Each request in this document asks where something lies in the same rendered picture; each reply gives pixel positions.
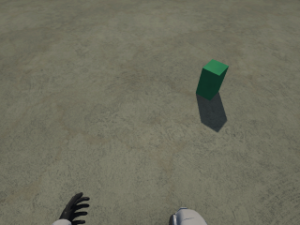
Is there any carton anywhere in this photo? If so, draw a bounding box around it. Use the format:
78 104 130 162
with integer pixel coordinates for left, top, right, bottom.
196 59 229 100

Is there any right robot thigh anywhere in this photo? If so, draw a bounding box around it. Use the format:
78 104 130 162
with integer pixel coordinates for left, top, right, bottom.
172 209 207 225

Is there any robot left hand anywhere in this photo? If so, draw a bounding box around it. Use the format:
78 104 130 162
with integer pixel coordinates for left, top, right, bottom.
59 192 90 225

